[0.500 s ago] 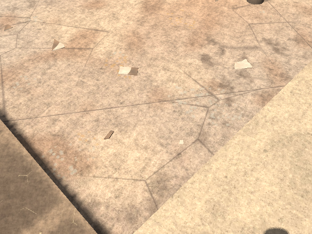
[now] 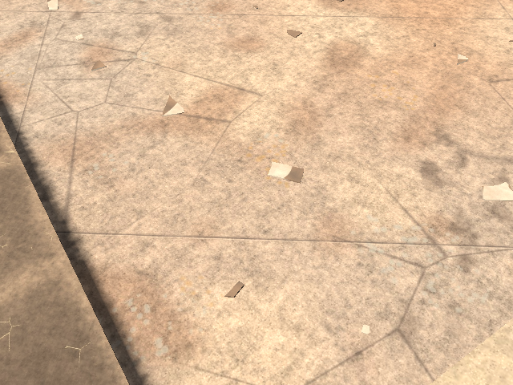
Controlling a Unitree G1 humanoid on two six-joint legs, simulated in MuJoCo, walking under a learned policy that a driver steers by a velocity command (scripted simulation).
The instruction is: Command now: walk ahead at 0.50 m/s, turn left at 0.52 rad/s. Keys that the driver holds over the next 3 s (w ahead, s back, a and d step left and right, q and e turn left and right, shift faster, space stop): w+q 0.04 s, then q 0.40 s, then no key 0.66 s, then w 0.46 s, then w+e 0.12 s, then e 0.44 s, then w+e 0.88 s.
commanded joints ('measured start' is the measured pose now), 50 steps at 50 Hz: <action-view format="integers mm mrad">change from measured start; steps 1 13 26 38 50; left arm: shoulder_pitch -269 79 -35 -77 -148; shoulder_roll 94 124 69 65 50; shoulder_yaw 10 43 6 48 11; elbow -201 -194 -204 -238 -341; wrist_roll -40 9 -34 -197 -42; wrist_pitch -27 32 -51 33 138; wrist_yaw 34 48 165 102 55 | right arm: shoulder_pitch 308 -34 -103 44 17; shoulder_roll -95 -124 -94 -103 -121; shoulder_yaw -35 -6 45 -9 -1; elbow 88 -131 -278 -103 -79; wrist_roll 8 -37 -66 77 41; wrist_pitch -30 -22 88 106 57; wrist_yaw -9 -6 25 18 -38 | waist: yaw -134 196 129 22 2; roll -30 25 -80 97 132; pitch -5 -81 -25 -237 -76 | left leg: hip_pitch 595 -297 -562 419 137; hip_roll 364 73 241 578 458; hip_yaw -601 -286 -201 -476 -338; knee -263 24 602 -224 -411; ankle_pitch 450 868 275 1002 173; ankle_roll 276 64 -199 262 121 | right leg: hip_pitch -778 152 18 -563 -308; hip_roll -24 72 -257 -77 67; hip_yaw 185 -44 225 161 29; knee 275 -73 -425 467 -87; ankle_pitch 74 461 487 -227 -403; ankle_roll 17 -9 -200 78 7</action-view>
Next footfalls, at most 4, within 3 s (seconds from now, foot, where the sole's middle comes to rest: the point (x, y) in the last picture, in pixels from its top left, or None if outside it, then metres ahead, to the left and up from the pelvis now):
0.30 right None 0.23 -0.13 -0.75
0.68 left None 0.28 0.25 -0.83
1.04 right None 0.18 -0.05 -0.75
1.66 left None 0.32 0.33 -0.83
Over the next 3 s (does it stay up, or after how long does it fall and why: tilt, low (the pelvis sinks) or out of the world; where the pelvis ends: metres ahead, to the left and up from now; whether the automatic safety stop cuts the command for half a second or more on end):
stays up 0.83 0.32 -0.17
